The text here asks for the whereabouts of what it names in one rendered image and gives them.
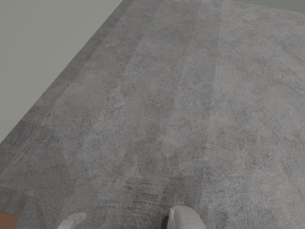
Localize robot right thigh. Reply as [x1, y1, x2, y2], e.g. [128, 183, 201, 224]
[168, 205, 207, 229]

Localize cupboard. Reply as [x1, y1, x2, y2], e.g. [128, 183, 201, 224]
[0, 210, 19, 229]

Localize robot left hand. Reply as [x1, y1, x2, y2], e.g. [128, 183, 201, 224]
[57, 212, 87, 229]

